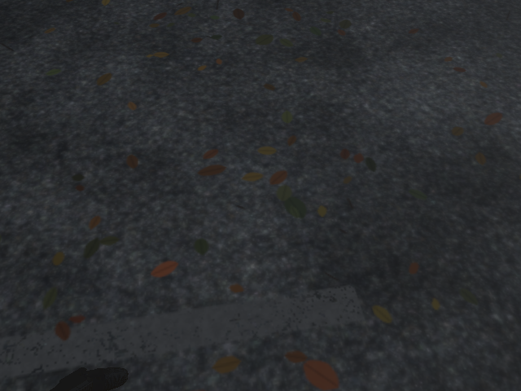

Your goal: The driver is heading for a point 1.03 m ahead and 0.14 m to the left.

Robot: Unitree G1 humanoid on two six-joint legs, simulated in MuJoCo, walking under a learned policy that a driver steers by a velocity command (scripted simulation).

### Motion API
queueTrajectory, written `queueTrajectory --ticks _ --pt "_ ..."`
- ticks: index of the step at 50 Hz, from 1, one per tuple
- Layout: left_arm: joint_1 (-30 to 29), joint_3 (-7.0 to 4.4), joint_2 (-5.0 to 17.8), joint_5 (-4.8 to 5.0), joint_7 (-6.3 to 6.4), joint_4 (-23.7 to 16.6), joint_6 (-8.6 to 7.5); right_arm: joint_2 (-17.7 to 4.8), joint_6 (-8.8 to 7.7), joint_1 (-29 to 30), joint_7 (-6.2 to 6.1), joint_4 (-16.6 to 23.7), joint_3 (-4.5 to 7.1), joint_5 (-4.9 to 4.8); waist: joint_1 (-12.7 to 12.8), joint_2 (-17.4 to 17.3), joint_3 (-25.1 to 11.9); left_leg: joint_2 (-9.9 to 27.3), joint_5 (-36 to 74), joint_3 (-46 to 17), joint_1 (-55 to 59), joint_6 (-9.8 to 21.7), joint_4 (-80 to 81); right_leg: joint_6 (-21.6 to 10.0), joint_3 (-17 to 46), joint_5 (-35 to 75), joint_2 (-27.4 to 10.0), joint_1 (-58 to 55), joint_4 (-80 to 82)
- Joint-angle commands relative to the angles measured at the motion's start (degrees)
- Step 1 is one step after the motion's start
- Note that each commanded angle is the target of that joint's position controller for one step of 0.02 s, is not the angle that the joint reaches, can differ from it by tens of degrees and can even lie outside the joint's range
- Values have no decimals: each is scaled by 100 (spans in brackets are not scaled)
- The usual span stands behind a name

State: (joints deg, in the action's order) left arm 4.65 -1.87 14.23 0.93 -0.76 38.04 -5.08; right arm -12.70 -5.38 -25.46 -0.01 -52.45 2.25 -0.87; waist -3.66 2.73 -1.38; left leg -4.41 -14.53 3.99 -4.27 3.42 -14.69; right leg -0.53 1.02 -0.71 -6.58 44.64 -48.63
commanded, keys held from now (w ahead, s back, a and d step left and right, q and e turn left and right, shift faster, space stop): w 0.42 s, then w+q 0.48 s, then w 0.10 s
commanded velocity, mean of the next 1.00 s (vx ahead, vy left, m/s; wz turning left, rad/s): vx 0.50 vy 0.00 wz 0.21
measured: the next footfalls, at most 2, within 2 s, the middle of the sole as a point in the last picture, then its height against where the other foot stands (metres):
right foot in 0.16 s outside the picture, level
left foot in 0.72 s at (207, 357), level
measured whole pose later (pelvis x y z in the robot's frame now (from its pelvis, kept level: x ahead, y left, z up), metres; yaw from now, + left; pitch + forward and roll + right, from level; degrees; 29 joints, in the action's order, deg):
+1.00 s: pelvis +0.57 +0.06 +0.01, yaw +15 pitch +3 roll -1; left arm 4.8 -3.1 16.0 -0.9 0.7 39.8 -5.4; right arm -14.4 -3.2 -19.6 0.1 -43.1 3.5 -0.8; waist -2.8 2.2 0.7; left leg -6.2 -10.2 -4.9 -11.7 5.6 -19.2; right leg 2.4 4.2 -5.9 -5.7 40.4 -49.9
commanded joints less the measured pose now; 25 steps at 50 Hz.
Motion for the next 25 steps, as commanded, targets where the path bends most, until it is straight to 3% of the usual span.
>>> queueTrajectory --ticks 1,3,5,6,7,8,9,10,11,12,13,14,15,18,21,25 --pt "-667 45 91 45 -69 -499 -33 -1026 -100 271 -62 441 220 -120 41 -458 333 1402 1804 -659 -708 821 700 10 -173 750 217 -1002 1191" --pt "-952 1 225 48 -106 -614 -48 -1097 -6 83 -54 355 255 -114 -58 -461 409 1652 2080 -753 84 738 396 -124 -130 588 269 -691 1619" --pt "-938 -56 339 21 -163 -657 -71 -1142 96 12 -55 312 278 -52 5 -579 286 1783 2888 -762 645 622 -80 -316 -218 114 410 -825 1827" --pt "-716 -116 464 2 -174 -619 -78 -1200 134 47 -60 324 296 -38 149 -714 114 1767 3695 -742 792 549 -438 -422 -326 -142 561 -1206 1877" --pt "-156 -207 612 -25 -165 -473 -80 -1246 177 150 -73 352 305 -38 471 -821 -197 1634 4544 -618 822 452 -1103 -557 -484 -219 748 -1949 2025" --pt "843 -350 897 -50 -118 -194 -65 -1164 196 254 -83 432 266 4 921 -817 -770 1373 4606 -421 245 293 -2243 -763 -407 -14 665 -3412 1897" --pt "2008 -484 1409 -123 -29 13 -19 -878 158 288 -97 653 153 168 1258 -24 -1697 962 2494 -164 -1215 96 -4264 -1139 1038 471 -604 -5376 1593" --pt "2016 -475 1547 -124 -79 88 -29 -228 25 -570 8 659 -52 82 759 1471 -2495 23 -1710 -762 -3361 -178 -6060 -2115 3936 -896 -1720 -7056 2469" --pt "1964 -383 1036 -71 -45 26 20 -882 -86 -86 56 594 104 -51 1043 838 -2219 358 -1586 -1262 -4011 -136 -6606 -1878 4025 -1713 -1487 -6825 2888" --pt "1511 -317 845 -43 4 -7 46 -1072 -132 602 66 833 164 -146 998 479 -1288 622 -1013 -1028 -4287 -147 -6582 -1605 3042 -1538 -1291 -5944 2999" --pt "1110 -271 743 -75 3 -51 44 -988 -139 965 26 931 141 -85 772 -137 -813 904 -511 -865 -4092 -168 -6292 -1500 2442 -904 -1100 -4979 3155" --pt "857 -248 626 -125 -28 -40 20 -922 -95 1087 -3 981 160 10 561 -252 -452 1060 -281 -834 -3800 -190 -5975 -1450 2024 -423 -891 -4181 3341" --pt "746 -219 512 -182 -45 -23 -21 -847 -19 917 -7 981 168 20 323 -66 -374 1201 -158 -904 -3450 -201 -5815 -1427 1754 -304 -744 -3691 3518" --pt "746 -246 554 -110 -67 145 -138 -636 152 876 -58 1021 138 24 118 44 -129 1312 29 -858 -3382 -318 -5261 -1496 1212 -132 -606 -3103 3915" --pt "993 -313 758 -105 22 308 -123 -564 145 1493 -66 1203 101 100 245 -55 53 1373 909 -800 -3678 -418 -4292 -1434 763 240 -489 -3112 4028" --pt "1217 -364 935 -76 71 466 -94 -483 105 2175 30 1294 48 21 569 -38 140 1175 1962 -603 -3480 -326 -2848 -1132 110 316 -409 -3505 4035"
